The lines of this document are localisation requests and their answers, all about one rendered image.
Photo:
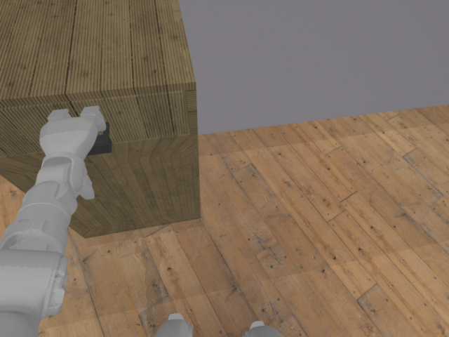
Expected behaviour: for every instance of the cabinet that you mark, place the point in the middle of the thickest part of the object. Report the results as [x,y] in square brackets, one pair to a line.
[55,51]

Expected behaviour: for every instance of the left robot upper arm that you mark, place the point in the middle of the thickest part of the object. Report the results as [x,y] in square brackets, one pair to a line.
[32,285]

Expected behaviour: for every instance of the robot left thigh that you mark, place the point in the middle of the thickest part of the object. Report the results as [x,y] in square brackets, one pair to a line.
[175,328]

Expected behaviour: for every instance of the handle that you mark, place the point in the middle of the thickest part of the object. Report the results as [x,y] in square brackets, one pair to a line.
[103,143]

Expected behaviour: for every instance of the left robot hand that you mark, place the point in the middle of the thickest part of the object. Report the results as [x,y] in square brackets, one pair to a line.
[75,135]

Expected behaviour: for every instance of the drawer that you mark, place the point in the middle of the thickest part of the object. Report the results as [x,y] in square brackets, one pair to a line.
[130,117]

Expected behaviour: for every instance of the left robot forearm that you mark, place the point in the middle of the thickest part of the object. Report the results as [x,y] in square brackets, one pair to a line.
[42,221]

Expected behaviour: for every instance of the right robot shin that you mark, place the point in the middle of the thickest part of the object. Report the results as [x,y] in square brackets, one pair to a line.
[257,323]

